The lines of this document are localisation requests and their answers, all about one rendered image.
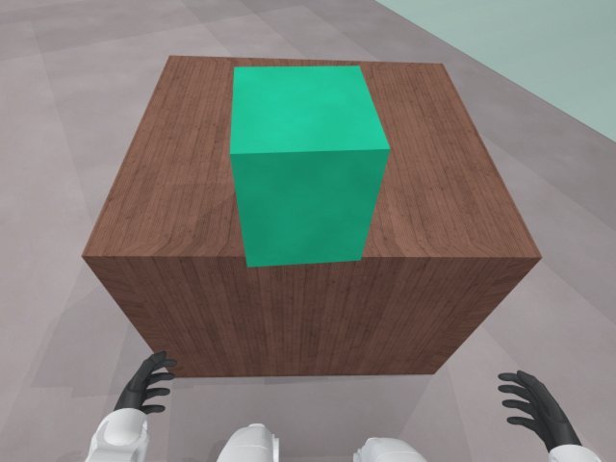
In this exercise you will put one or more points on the left robot forearm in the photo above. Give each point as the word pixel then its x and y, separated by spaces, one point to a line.
pixel 121 437

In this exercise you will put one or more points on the carton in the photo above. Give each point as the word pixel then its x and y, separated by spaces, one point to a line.
pixel 308 154

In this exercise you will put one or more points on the robot left thigh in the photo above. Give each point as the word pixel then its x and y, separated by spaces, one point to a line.
pixel 251 444

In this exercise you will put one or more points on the left robot hand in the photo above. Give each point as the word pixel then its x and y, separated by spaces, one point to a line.
pixel 136 393

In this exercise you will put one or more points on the pedestal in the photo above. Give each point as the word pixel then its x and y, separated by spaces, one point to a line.
pixel 445 247

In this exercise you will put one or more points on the robot thigh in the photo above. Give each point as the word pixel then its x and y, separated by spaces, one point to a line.
pixel 387 450
pixel 251 444

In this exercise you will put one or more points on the right robot hand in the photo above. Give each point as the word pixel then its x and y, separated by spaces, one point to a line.
pixel 550 423

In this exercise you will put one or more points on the robot right thigh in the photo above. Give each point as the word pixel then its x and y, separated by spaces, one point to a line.
pixel 387 450

